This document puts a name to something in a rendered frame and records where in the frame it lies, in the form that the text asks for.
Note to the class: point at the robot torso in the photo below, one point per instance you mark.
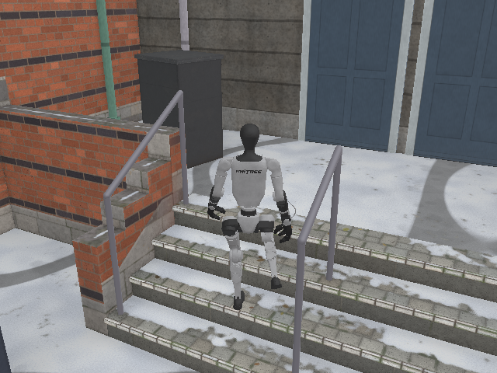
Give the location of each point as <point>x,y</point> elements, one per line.
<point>248,188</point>

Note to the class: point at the right robot upper arm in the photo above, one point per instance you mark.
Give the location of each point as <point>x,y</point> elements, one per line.
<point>277,180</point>

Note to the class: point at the robot left forearm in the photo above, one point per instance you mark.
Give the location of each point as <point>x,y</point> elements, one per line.
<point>213,201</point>

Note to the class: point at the robot right shin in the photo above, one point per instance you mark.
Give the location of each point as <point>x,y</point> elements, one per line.
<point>271,255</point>

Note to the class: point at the left robot upper arm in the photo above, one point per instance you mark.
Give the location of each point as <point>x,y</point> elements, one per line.
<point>221,174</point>

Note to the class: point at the robot right forearm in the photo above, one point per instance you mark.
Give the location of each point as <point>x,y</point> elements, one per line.
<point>284,210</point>

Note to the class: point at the left robot hand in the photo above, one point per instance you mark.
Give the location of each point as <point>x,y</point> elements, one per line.
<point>213,215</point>

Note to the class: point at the right robot hand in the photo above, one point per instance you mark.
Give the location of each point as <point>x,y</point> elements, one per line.
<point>286,230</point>

